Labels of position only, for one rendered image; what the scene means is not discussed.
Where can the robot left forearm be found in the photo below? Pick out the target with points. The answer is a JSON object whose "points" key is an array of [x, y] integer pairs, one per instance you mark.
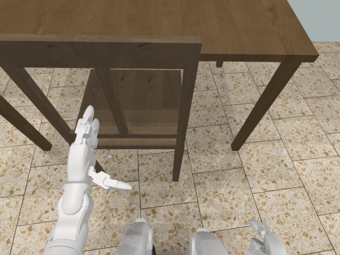
{"points": [[71, 230]]}

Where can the left robot hand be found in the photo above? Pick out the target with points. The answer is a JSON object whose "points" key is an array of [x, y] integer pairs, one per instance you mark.
{"points": [[81, 155]]}

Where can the right robot hand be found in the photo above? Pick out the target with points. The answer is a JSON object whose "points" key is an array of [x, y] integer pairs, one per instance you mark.
{"points": [[272, 244]]}

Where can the chair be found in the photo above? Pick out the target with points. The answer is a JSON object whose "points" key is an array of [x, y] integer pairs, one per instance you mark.
{"points": [[136, 109]]}

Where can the right robot thigh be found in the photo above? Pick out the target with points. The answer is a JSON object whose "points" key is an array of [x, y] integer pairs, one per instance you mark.
{"points": [[205, 243]]}

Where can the left robot thigh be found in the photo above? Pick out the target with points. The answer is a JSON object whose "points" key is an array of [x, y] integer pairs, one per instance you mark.
{"points": [[137, 239]]}

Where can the robot thigh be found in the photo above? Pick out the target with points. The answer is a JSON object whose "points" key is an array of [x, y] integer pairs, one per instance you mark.
{"points": [[205, 243], [137, 239]]}

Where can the table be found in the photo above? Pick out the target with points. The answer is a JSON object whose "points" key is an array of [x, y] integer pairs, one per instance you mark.
{"points": [[230, 30]]}

